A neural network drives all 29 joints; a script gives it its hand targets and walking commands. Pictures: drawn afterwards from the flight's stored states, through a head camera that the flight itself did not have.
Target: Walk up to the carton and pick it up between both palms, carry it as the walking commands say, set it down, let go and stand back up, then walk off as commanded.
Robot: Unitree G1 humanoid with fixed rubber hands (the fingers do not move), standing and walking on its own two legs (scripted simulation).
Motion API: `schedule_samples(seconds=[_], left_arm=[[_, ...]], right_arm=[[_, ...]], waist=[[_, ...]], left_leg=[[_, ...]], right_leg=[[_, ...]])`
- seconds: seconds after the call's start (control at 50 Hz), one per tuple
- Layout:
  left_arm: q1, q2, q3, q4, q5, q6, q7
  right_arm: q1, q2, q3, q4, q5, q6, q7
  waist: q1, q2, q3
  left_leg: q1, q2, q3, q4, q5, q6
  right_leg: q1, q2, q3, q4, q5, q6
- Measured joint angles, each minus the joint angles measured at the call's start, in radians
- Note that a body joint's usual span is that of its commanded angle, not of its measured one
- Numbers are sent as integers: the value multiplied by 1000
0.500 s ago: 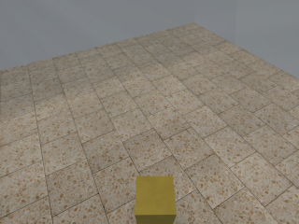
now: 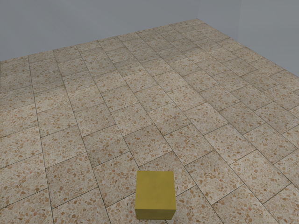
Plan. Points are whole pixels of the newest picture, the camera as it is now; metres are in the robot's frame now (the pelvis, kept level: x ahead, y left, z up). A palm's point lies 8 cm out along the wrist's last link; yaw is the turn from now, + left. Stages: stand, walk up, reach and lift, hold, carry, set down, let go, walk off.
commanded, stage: reach and lift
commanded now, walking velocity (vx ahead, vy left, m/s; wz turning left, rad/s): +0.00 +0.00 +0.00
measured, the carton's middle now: (154, 196) +0.40 -0.02 -0.65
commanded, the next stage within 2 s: none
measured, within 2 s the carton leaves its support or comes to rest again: neither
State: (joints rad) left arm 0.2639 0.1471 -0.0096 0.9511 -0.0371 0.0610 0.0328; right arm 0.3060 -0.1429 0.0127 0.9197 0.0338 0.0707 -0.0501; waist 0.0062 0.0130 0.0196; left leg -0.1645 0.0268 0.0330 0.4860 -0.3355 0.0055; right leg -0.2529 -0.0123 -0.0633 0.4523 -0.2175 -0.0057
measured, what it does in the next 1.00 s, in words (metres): lowers itself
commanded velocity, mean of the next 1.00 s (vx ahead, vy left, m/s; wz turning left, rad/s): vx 0.00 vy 0.00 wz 0.00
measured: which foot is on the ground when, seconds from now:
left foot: down 0.00-1.00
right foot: down 0.00-1.00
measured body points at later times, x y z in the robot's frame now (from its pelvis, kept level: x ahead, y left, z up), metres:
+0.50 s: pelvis -0.05 -0.01 -0.05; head +0.09 +0.00 +0.37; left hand +0.13 +0.21 -0.18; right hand +0.16 -0.22 -0.17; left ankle -0.05 +0.11 -0.74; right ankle +0.02 -0.14 -0.74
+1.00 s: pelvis -0.11 +0.00 -0.09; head +0.09 +0.00 +0.31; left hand +0.28 +0.21 -0.19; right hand +0.27 -0.19 -0.20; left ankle -0.05 +0.11 -0.74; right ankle +0.02 -0.14 -0.74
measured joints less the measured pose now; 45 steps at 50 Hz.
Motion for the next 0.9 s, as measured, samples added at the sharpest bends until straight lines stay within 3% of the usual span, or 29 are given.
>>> schedule_samples(seconds=[0.04, 0.12, 0.18, 0.22, 0.34, 0.48, 0.62, 0.76, 0.9], left_arm=[[-108, 28, -36, -108, -19, 97, 3], [-292, 78, -62, -229, -66, 354, 8], [-321, 74, -45, -285, -48, 494, 1], [-287, 57, -33, -333, -13, 532, -12], [-178, 13, 19, -441, 76, 467, -63], [-231, 44, 26, -506, 55, 351, -103], [-365, 50, 33, -493, 42, 383, -96], [-621, 82, 85, -355, 37, 452, -99], [-890, 95, 123, -195, 17, 434, -92]], right_arm=[[-114, -41, 14, -113, 23, 99, -4], [-315, -108, 32, -218, 80, 355, 20], [-335, -111, 18, -285, 75, 495, 35], [-298, -90, 0, -336, 45, 534, 50], [-193, -8, -63, -484, -40, 476, 73], [-249, 15, -93, -558, -48, 351, 65], [-340, 3, -96, -588, -18, 402, 46], [-569, -23, -123, -478, 7, 488, 21], [-837, -37, -172, -271, 13, 456, 3]], waist=[[-5, -5, -10], [-35, -2, -64], [-29, 3, -91], [-24, 8, -89], [-28, 14, -50], [-48, 1, -22], [-45, 3, 30], [-52, 6, 126], [-64, 15, 161]], left_leg=[[-96, -4, 5, 84, -23, 3], [-255, -15, -1, 178, -46, 8], [-315, -17, -2, 186, -46, 9], [-330, -19, -9, 171, -37, 7], [-451, -33, -55, 223, -31, -1], [-644, -45, -81, 392, -57, -16], [-650, -27, -71, 504, -85, -16], [-633, -14, -56, 539, -83, -3], [-744, -26, -49, 581, -50, -4]], right_leg=[[-96, -11, 3, 82, -16, 2], [-250, -28, -2, 176, -43, 15], [-312, -27, 6, 186, -44, 16], [-326, -21, 18, 174, -36, 14], [-432, -5, 73, 224, -39, 24], [-608, -1, 84, 378, -77, 34], [-614, 19, 91, 472, -85, 30], [-587, 0, 74, 499, -88, 34], [-688, -12, 84, 535, -54, 46]])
